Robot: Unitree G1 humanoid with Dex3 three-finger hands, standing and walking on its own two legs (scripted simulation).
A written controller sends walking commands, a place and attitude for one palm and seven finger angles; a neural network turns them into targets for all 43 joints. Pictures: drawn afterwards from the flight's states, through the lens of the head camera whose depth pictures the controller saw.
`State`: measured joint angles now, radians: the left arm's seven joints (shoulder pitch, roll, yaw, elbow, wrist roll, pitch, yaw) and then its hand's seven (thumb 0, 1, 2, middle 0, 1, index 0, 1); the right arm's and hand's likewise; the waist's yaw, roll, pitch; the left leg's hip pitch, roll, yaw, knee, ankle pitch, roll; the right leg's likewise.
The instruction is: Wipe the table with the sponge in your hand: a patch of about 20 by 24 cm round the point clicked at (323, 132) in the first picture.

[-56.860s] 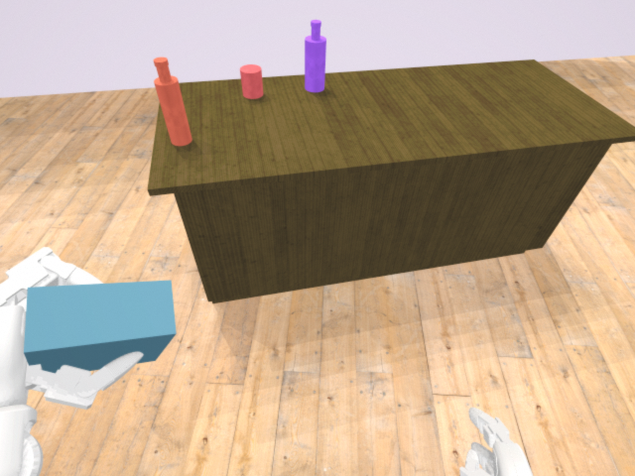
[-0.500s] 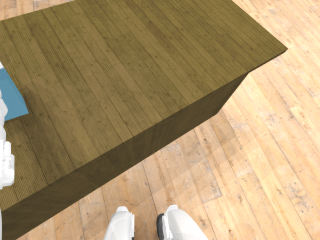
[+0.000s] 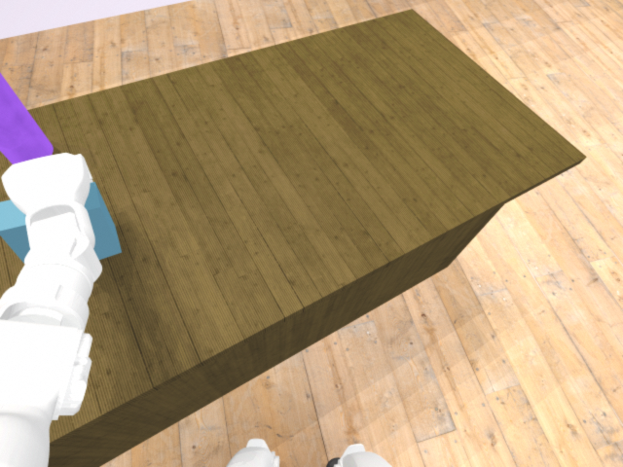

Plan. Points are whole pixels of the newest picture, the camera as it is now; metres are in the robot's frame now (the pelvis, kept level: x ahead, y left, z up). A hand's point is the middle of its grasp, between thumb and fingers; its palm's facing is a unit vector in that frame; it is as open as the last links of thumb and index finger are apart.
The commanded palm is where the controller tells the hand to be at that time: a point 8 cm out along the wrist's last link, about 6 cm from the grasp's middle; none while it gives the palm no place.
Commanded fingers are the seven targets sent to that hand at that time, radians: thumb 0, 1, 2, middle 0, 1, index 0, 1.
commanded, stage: wipe back along the third lane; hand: left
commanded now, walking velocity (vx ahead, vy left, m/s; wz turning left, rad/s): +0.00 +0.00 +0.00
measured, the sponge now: (70, 238) +0.42 +0.34 -0.04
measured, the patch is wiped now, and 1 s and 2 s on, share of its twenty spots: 0.95 0.95 0.95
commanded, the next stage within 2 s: none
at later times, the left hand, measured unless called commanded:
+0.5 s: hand (80, 233) +0.41 +0.31 +0.01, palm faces -0.10 +0.01 -1.00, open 9.6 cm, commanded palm +0.37 +0.26 +0.03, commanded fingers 0.00 0.10 1.30 -1.20 -1.60 -1.20 -1.60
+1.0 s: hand (96, 265) +0.36 +0.27 +0.01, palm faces -0.08 +0.00 -1.00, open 9.6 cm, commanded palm +0.31 +0.24 +0.03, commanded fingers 0.00 0.10 1.30 -1.20 -1.60 -1.20 -1.60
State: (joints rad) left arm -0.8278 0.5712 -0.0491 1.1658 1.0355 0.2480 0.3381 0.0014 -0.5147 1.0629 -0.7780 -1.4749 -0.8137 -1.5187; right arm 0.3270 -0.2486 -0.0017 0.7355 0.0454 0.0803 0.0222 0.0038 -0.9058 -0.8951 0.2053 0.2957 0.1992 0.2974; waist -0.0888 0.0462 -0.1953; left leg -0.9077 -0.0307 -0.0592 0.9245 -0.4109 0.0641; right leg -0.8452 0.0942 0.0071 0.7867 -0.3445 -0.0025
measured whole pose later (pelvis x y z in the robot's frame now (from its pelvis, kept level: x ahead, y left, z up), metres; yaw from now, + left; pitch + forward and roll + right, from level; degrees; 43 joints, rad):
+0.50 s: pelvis +0.03 +0.01 +0.02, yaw +2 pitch +18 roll -4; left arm -0.59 0.37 -0.14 0.94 1.01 0.36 0.37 -0.01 -0.44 1.03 -0.72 -1.50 -0.74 -1.55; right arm 0.20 -0.23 -0.02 0.71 0.06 0.17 0.04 0.00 -0.91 -0.90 0.20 0.30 0.20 0.30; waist 0.00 0.05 -0.20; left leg -0.70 -0.05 -0.06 0.81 -0.41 0.07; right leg -0.64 0.07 0.01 0.69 -0.35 0.00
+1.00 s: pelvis +0.02 -0.02 +0.02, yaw +2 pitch +14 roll -3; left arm -0.40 0.33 -0.13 0.79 0.99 0.40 0.39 -0.02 -0.43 1.03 -0.72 -1.50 -0.73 -1.56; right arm 0.21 -0.25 -0.02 0.70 0.08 0.16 0.02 0.01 -0.91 -0.90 0.20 0.30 0.20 0.30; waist 0.00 0.05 -0.20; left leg -0.61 -0.04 -0.06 0.77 -0.39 0.04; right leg -0.57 0.08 0.02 0.68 -0.35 -0.03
